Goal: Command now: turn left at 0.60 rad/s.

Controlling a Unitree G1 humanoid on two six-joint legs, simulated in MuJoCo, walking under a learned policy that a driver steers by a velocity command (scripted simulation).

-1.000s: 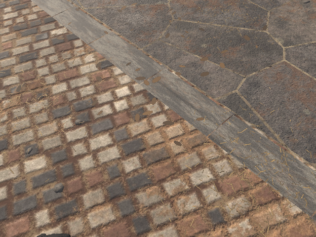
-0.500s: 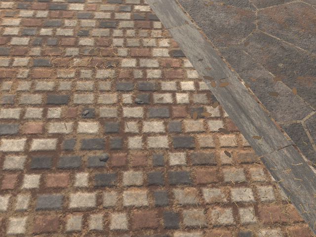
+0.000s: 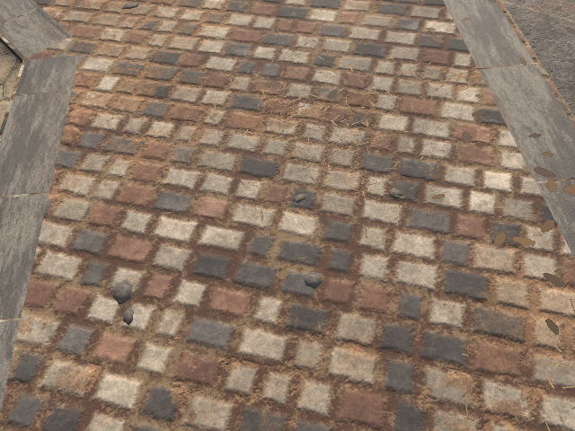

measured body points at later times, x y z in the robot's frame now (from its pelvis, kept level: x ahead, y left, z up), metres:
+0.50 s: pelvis +0.00 +0.06 +0.00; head +0.03 +0.10 +0.45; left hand +0.07 +0.38 -0.11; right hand +0.23 -0.17 -0.07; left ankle -0.01 +0.15 -0.74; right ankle +0.06 -0.10 -0.69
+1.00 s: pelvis +0.11 +0.08 +0.00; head +0.14 +0.08 +0.45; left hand +0.00 +0.34 -0.12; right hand +0.39 -0.08 -0.09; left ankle +0.17 +0.26 -0.71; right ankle +0.05 -0.08 -0.74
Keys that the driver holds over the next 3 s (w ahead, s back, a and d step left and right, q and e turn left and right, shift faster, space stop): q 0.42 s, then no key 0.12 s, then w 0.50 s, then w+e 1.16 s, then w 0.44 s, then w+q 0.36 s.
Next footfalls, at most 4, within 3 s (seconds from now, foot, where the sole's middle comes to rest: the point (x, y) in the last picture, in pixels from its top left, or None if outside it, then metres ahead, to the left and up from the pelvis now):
0.18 left None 0.03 0.15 -0.78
0.68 right None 0.09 -0.06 -0.78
1.10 left None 0.25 0.28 -0.78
1.64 right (261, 361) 0.61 0.13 -0.78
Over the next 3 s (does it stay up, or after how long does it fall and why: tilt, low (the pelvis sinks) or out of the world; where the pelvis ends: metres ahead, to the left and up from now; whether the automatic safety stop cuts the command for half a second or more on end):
stays up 1.13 0.05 0.00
